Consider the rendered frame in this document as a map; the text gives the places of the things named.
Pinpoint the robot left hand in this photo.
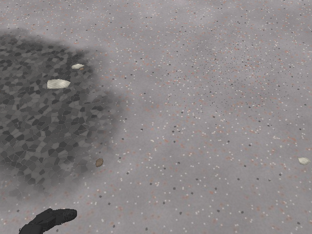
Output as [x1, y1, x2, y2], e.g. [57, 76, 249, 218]
[19, 208, 77, 234]

